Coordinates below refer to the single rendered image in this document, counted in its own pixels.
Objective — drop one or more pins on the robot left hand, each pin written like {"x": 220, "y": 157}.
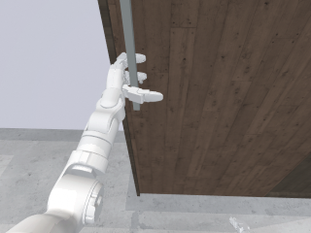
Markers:
{"x": 119, "y": 78}

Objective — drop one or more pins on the robot left forearm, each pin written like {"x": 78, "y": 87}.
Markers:
{"x": 90, "y": 159}

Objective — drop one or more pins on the robot right hand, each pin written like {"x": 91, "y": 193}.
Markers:
{"x": 239, "y": 225}

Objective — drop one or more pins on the handle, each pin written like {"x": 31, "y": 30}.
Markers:
{"x": 128, "y": 32}

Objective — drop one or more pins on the left robot upper arm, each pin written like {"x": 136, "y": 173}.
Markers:
{"x": 76, "y": 201}

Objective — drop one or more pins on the wardrobe door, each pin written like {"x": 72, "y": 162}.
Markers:
{"x": 298, "y": 180}
{"x": 235, "y": 75}

